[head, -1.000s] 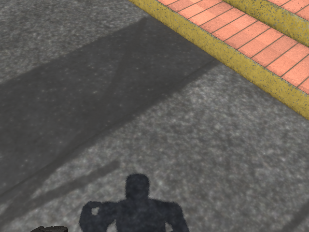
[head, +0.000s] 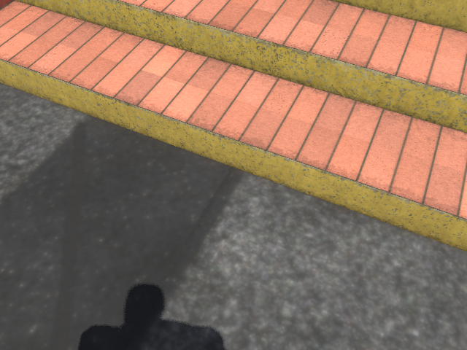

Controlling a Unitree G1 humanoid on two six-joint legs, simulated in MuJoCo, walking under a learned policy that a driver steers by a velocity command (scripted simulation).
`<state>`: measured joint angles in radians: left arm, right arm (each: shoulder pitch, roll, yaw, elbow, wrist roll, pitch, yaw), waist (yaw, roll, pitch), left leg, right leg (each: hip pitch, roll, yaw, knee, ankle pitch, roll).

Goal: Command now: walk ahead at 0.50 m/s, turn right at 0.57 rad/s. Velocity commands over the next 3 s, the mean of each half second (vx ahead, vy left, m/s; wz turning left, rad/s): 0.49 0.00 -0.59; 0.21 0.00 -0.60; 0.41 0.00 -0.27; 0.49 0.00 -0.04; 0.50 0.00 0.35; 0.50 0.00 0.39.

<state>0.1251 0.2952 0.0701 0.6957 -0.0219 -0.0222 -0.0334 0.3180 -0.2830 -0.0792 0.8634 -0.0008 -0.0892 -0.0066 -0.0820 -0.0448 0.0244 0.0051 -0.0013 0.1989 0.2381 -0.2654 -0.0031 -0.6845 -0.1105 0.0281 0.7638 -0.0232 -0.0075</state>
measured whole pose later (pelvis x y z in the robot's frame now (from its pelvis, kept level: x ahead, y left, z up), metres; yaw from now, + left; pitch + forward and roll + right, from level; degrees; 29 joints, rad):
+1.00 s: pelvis +0.41 -0.08 +0.00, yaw -36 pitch +0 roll +1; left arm 0.19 0.30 0.05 0.69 0.03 0.06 -0.07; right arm 0.26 -0.31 -0.05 0.75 -0.03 0.00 0.01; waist -0.03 0.01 0.04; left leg -0.24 0.09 0.21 0.46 -0.21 0.01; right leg -0.34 -0.01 -0.04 0.70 -0.38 -0.03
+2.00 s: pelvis +0.74 -0.38 -0.01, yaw -42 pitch +0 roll +1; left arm 0.14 0.21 -0.01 0.87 0.05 -0.07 0.01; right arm 0.36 -0.21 -0.02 0.95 0.00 -0.06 0.01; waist -0.01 0.00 0.02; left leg -0.17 -0.04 0.06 0.77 -0.41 0.07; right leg -0.34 0.01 -0.07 0.53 -0.19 -0.09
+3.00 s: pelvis +1.20 -0.69 +0.18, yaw -17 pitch +6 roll -4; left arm -0.02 0.15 -0.07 0.70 0.07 -0.06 -0.07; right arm 0.46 -0.20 0.00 1.02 -0.06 -0.12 0.13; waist -0.03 0.05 -0.13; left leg -0.27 -0.10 -0.22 1.09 -0.13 0.09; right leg -0.86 0.02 -0.16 1.18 -0.45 -0.10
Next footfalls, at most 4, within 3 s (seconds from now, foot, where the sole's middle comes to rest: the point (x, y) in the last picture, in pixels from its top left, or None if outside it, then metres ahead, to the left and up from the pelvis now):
0.14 right None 0.23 -0.14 -0.78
0.60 left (233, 329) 0.53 -0.02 -0.78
1.04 right None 0.39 -0.19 -0.78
1.48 left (301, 257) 0.74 -0.25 -0.78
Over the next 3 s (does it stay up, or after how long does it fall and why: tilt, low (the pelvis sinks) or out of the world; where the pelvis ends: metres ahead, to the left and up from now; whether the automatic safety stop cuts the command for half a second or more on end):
stays up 1.20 -0.69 0.18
